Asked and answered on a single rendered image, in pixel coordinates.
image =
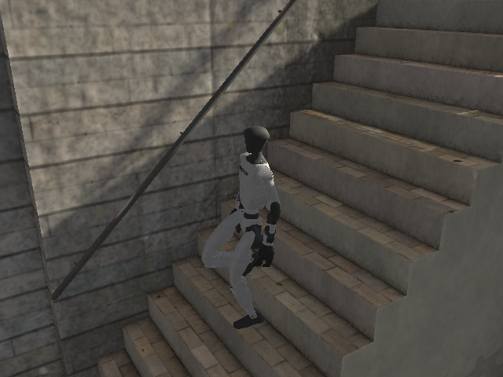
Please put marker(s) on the robot left shin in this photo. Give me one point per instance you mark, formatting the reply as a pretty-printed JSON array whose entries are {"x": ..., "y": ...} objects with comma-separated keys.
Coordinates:
[{"x": 244, "y": 298}]

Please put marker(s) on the humanoid robot head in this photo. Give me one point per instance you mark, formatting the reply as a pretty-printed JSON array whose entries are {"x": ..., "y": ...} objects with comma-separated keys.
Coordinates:
[{"x": 255, "y": 139}]

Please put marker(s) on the left robot forearm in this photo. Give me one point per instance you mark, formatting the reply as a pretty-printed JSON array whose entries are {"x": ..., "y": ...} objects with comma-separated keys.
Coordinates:
[{"x": 271, "y": 224}]

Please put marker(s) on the robot right upper arm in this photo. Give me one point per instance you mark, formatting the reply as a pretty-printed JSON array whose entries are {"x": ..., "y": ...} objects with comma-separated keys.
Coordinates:
[{"x": 244, "y": 154}]

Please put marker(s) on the robot left upper arm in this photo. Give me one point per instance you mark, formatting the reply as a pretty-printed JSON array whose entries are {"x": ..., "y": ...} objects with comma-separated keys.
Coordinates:
[{"x": 266, "y": 178}]

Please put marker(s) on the robot left hand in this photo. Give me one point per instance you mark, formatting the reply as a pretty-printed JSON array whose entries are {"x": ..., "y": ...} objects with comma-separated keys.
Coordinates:
[{"x": 265, "y": 253}]

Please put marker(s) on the right robot forearm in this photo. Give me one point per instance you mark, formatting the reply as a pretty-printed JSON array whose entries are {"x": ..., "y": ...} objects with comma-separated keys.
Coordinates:
[{"x": 239, "y": 206}]

